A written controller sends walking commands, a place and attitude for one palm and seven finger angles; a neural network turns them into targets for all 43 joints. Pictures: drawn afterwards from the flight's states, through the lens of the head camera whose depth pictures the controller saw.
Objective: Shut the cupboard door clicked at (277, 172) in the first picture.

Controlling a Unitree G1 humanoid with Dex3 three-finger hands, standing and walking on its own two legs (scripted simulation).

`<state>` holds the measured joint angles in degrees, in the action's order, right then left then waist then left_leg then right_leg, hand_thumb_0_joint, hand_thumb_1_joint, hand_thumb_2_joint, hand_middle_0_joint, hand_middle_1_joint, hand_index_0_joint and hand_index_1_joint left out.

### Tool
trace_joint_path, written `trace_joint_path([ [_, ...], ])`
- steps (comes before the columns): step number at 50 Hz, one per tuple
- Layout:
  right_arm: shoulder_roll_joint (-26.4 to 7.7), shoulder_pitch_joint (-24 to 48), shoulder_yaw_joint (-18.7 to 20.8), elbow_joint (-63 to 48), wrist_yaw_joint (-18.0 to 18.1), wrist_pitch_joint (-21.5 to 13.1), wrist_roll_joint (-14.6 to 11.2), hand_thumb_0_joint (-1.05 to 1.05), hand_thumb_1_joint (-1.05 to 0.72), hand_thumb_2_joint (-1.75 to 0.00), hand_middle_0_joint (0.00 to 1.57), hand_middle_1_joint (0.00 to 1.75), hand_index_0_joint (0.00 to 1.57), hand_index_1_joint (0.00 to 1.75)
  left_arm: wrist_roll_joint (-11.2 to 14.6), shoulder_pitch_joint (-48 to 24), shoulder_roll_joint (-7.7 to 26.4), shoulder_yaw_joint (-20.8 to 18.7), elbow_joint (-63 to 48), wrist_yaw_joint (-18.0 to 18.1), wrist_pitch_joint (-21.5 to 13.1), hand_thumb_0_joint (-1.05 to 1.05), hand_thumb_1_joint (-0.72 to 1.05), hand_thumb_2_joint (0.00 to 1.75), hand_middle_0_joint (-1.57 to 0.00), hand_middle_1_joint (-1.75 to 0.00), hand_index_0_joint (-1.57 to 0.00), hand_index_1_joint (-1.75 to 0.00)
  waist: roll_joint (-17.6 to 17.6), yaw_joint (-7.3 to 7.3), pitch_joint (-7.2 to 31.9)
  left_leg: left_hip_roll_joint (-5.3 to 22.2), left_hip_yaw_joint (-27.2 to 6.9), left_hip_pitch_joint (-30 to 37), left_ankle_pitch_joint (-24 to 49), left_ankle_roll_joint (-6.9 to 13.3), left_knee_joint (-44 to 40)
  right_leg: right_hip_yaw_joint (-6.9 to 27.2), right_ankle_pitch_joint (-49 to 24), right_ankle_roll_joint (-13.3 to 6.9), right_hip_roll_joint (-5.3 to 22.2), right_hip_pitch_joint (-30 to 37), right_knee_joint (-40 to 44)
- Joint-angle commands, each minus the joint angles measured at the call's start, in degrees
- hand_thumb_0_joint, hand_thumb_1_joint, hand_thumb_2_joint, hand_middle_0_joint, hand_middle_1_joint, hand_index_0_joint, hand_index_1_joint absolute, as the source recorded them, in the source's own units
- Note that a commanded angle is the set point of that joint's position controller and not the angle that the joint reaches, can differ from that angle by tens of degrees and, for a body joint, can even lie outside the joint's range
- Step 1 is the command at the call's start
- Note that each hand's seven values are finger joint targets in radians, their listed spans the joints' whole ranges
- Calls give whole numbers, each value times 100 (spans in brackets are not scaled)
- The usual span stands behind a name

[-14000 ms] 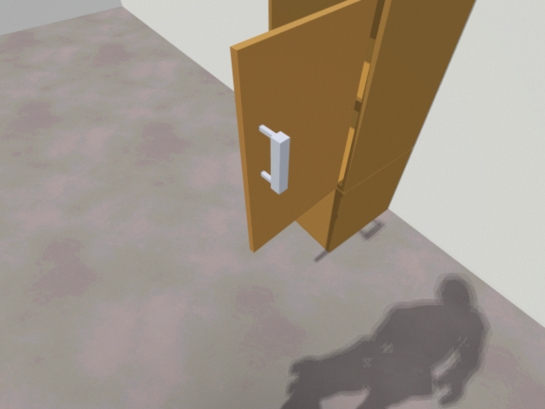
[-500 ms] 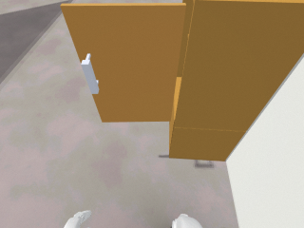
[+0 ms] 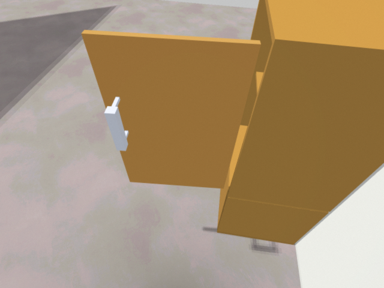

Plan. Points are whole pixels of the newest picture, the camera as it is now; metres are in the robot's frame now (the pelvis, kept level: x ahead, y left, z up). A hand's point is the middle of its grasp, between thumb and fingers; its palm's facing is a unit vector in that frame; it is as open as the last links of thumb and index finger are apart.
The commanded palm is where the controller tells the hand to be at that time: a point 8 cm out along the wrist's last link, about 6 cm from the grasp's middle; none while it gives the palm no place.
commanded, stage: come to a stop and stand still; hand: left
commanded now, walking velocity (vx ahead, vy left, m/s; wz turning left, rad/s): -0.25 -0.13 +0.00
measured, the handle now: (119, 124) +0.51 +0.25 +0.02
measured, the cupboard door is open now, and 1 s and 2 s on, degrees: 95 95 95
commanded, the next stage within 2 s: look again from close up in 0.70 s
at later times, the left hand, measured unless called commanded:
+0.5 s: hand out of the picture +0.00 +0.14 -0.16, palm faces +0.02 -0.97 -0.23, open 7.4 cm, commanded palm none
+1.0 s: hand out of the picture +0.00 +0.21 -0.16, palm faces +0.03 -0.96 -0.28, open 7.4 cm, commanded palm none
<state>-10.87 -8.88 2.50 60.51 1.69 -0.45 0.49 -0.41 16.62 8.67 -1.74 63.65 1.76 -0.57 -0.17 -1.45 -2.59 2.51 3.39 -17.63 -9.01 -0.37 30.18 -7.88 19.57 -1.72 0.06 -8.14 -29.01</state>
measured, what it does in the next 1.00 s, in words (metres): steps on the spot: right foot, then left foot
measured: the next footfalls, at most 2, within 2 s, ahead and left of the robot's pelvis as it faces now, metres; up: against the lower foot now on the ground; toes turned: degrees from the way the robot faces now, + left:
right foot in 0.32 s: -0.03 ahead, -0.14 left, +0.00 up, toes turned -5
left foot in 0.68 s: +0.00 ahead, +0.09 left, +0.00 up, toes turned +4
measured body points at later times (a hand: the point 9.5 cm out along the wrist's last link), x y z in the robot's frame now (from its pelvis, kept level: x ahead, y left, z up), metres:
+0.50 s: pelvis -0.02 -0.05 +0.01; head -0.01 -0.07 +0.46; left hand +0.00 +0.19 -0.14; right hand -0.01 -0.29 -0.16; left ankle -0.02 +0.10 -0.71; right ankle -0.07 -0.13 -0.73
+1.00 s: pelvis -0.04 +0.00 +0.00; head -0.05 -0.01 +0.45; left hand +0.00 +0.26 -0.14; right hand +0.04 -0.23 -0.15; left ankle -0.04 +0.08 -0.73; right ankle -0.07 -0.13 -0.73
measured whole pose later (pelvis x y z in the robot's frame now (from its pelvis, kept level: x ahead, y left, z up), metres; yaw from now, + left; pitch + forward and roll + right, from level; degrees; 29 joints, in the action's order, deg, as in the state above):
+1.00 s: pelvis -0.04 +0.00 +0.00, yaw +0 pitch -2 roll +0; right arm -10.6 -11.9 1.4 54.9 1.2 0.3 1.0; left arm -1.1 15.6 11.7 -0.7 57.3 2.2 0.4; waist -1.7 -0.3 -0.6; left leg -1.4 4.9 -13.2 -17.0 3.1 31.6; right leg -3.2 19.3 1.9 3.8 -10.6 -31.7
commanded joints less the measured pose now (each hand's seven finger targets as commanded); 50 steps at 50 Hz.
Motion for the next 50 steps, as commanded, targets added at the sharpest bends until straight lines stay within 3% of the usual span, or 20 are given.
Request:
trace_joint_path([
  [1,-756,-560,87,-91,91,97,17,0,-90,-90,20,30,20,30,-32,316,471,-20,-349,120,101,0,90,90,-20,-30,-20,-30,-823,106,-79,1260,-911,753,3165,597,-614,456,-352,137,411,-700,-6],
  [3,-830,-501,101,-168,151,125,21,0,-90,-90,20,30,20,30,-7,326,593,-70,-396,63,194,0,90,90,-20,-30,-20,-30,-1276,146,138,1502,-1149,715,3183,851,-999,451,633,174,300,-679,-914],
  [6,-1025,-485,189,-313,216,150,67,0,-90,-90,20,30,20,30,-35,281,657,-149,-557,24,309,0,90,90,-20,-30,-20,-30,-1039,226,539,1875,-1339,893,3203,1262,-971,772,1509,165,217,-1168,-2358],
  [10,-1080,-179,253,-492,181,156,102,0,-90,-90,20,30,20,30,-49,242,493,-171,-717,-19,305,0,90,90,-20,-30,-20,-30,-537,160,831,1741,-1216,958,2257,1231,-858,764,1239,195,197,-1266,-2296],
  [12,-1061,-43,264,-517,131,163,104,0,-90,-90,20,30,20,30,-47,406,408,-176,-728,-36,278,0,90,90,-20,-30,-20,-30,-729,83,882,1522,-1044,574,1299,991,-905,597,810,198,205,-686,-1308],
  [14,-898,-12,243,-507,62,210,58,0,-90,-90,20,30,20,30,-82,777,441,-176,-583,-34,202,0,90,90,-20,-30,-20,-30,-258,-74,829,934,-701,3,-192,546,-546,490,-339,211,144,186,306],
  [16,-250,137,121,-644,-71,280,-2,0,-90,-90,20,30,20,30,-127,414,1113,-193,-652,1,88,0,90,90,-20,-30,-20,-30,1703,8,71,-99,-10,-724,-1715,-152,439,2473,797,-356,1781,-508,1976],
  [18,-366,169,151,-553,-175,267,76,0,-90,-90,20,30,20,30,-120,-192,1066,-119,-841,-4,12,0,90,90,-20,-30,-20,-30,1024,90,-210,-28,-280,-258,-1578,-103,1120,2308,1388,-662,1785,-1413,2054],
  [22,-286,-202,91,-220,-162,186,70,0,-90,-90,20,30,20,30,-76,-82,947,-119,-666,-13,-101,0,90,90,-20,-30,-20,-30,878,62,-432,-70,-218,-564,-1215,-142,1157,1862,-1341,-616,1577,-439,1494],
  [27,-319,-257,49,-207,-83,127,-5,0,-90,-90,20,30,20,30,-75,436,1173,-220,-426,55,-142,0,90,90,-20,-30,-20,-30,807,-194,228,-183,-116,-662,-1566,-262,559,1754,-4727,-802,1841,1173,612],
  [29,-309,-376,38,-183,-44,124,-24,0,-90,-90,20,30,20,30,-59,395,1191,-244,-360,90,-103,0,90,90,-20,-30,-20,-30,884,-156,372,-231,-57,-371,-1284,-267,54,1657,-5232,-753,1804,1232,316],
  [32,-348,-683,32,-40,-10,85,-20,0,-90,-90,20,30,20,30,5,128,1107,-213,-365,92,-49,0,90,90,-20,-30,-20,-30,837,36,426,-159,4,711,301,-172,-864,1305,-4712,-377,1416,565,-6],
  [34,-640,-764,77,-15,40,57,16,0,-90,-90,20,30,20,30,23,134,858,-151,-418,79,-10,0,90,90,-20,-30,-20,-30,93,22,668,497,-372,1589,2291,90,-387,893,-3106,-56,951,-198,-14],
  [36,-645,-719,71,-2,51,106,17,0,-90,-90,20,30,20,30,-35,31,683,-92,-400,96,55,0,90,90,-20,-30,-20,-30,-53,55,285,637,-429,1215,1651,230,-464,880,-1646,32,731,-333,405],
  [39,-564,-568,1,22,56,98,16,0,-90,-90,20,30,20,30,-30,-66,674,-35,-318,49,108,0,90,90,-20,-30,-20,-30,-321,46,-100,530,-600,773,875,233,-863,879,-1102,58,638,-228,624],
  [40,-1282,-478,12,-641,-27,-7,56,0,-90,-90,20,30,20,30,-117,0,1736,15,-762,78,-43,0,90,90,-20,-30,-20,-30,-1246,193,-487,243,-677,678,1452,68,-948,859,-795,-19,480,-284,390],
  [42,-722,-588,103,-667,41,-113,123,0,-90,-90,20,30,20,30,-79,113,992,-89,-739,139,-60,0,90,90,-20,-30,-20,-30,-1639,185,959,468,-741,1233,2870,152,-231,747,-1237,-124,537,-217,-242],
  [46,-650,-561,51,-933,-2,-49,66,0,-90,-90,20,30,20,30,-76,155,984,-7,-863,110,-40,0,90,90,-20,-30,-20,-30,604,166,689,264,-567,720,1273,228,-81,981,-2157,-89,793,-169,127],
  [48,-768,-544,76,-936,-19,-26,73,0,-90,-90,20,30,20,30,-80,-67,1003,-4,-989,107,-10,0,90,90,-20,-30,-20,-30,786,222,163,288,-595,515,821,238,-362,933,-1653,-49,734,-520,110],
  [50,-807,-481,56,-903,-48,-44,84,0,-90,-90,20,30,20,30,-91,13,980,30,-1055,99,22,0,90,90,-20,-30,-20,-30,251,132,37,336,-627,478,962,304,-515,908,-1285,7,618,-591,94],
])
